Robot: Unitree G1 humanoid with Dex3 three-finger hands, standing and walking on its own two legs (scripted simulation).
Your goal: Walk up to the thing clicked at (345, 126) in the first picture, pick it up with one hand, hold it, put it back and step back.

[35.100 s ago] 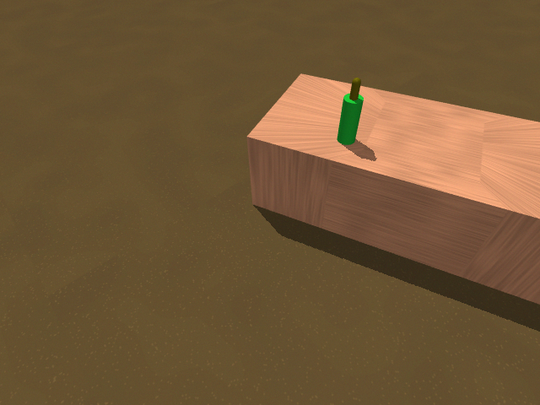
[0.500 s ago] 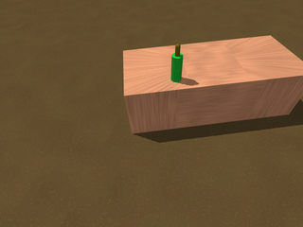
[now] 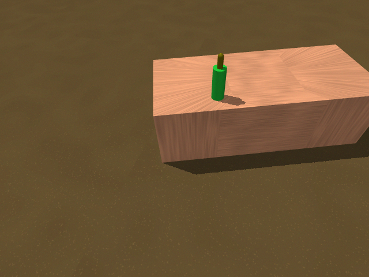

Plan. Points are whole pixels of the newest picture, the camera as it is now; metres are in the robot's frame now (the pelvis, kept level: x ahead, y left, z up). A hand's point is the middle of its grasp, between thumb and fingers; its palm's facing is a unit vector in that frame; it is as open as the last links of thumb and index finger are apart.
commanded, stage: step back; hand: right
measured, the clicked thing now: (219, 76) +1.11 -0.16 -0.21
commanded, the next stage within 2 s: stand in 0.48 s
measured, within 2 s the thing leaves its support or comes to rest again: neither
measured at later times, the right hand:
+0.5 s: hand out of the picture +0.17 -0.22 -0.14, palm faces -0.04 +0.94 -0.35, open 7.4 cm
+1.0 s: hand out of the picture +0.10 -0.23 -0.14, palm faces -0.01 +0.94 -0.33, open 7.4 cm
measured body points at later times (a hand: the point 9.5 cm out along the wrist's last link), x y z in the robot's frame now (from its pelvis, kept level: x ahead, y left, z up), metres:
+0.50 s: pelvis +0.04 +0.03 +0.01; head +0.06 +0.04 +0.46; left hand +0.13 +0.34 -0.12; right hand +0.17 -0.26 -0.11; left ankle +0.05 +0.15 -0.73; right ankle +0.02 -0.11 -0.73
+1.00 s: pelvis +0.02 +0.02 +0.02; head +0.03 +0.02 +0.47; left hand +0.10 +0.32 -0.11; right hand +0.10 -0.28 -0.11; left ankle +0.05 +0.15 -0.73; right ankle +0.02 -0.11 -0.73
